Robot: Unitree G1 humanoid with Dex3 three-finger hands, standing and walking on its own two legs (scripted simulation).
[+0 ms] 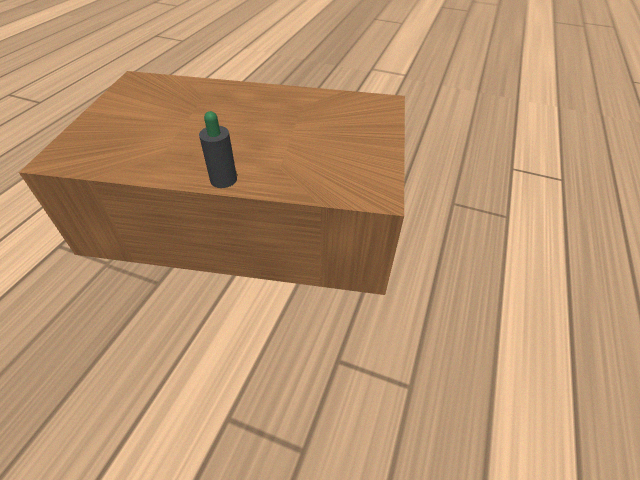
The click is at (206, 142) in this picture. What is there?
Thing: necked bottle
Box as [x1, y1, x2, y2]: [199, 111, 236, 187]
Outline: 209,111 204,115 206,127 202,129 199,133 210,182 217,187 226,187 234,183 236,180 228,130 222,126 219,126 216,115 213,112
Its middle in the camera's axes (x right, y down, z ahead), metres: -0.32 -0.27 +1.21
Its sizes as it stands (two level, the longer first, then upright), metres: 0.087 0.087 0.244
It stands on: a support 0.42 m high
